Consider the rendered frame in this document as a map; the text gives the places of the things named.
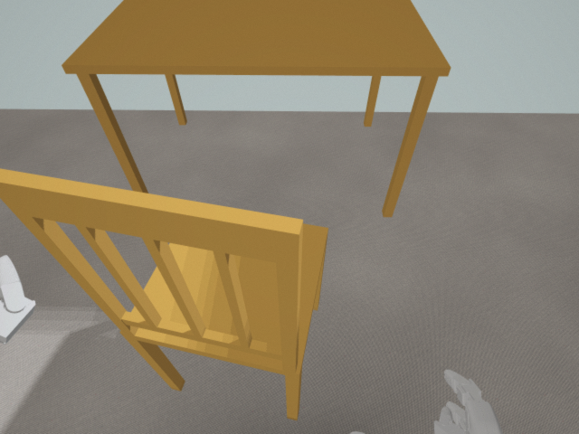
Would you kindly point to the robot right hand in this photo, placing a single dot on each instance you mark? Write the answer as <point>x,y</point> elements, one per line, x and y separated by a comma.
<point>478,416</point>

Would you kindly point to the robot left hand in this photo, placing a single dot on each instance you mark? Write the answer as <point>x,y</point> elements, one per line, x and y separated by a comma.
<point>15,309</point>

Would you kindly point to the table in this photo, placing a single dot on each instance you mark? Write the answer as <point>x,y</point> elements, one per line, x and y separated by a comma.
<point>261,37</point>

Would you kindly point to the chair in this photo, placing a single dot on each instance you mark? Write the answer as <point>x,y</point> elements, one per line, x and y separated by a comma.
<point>234,285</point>

